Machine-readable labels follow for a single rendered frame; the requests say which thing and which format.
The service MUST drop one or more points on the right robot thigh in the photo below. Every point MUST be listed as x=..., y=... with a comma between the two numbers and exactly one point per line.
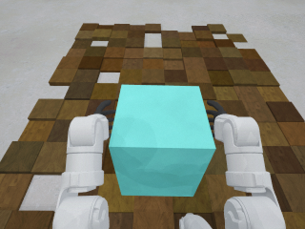
x=193, y=222

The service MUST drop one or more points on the carton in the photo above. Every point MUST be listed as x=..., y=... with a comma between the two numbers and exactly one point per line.
x=161, y=142

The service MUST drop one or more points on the left robot hand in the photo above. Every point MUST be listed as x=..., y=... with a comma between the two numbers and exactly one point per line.
x=99, y=111

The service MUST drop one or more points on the robot left upper arm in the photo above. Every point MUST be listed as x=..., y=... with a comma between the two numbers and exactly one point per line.
x=82, y=212

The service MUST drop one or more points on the robot right upper arm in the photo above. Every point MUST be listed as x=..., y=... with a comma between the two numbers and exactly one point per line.
x=252, y=212

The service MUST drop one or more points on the left robot forearm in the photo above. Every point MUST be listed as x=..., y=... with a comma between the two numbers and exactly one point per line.
x=85, y=145

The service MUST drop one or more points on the right robot hand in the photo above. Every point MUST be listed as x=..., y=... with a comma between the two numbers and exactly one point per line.
x=219, y=111

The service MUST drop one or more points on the right robot forearm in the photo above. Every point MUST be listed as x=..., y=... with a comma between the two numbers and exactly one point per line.
x=243, y=150

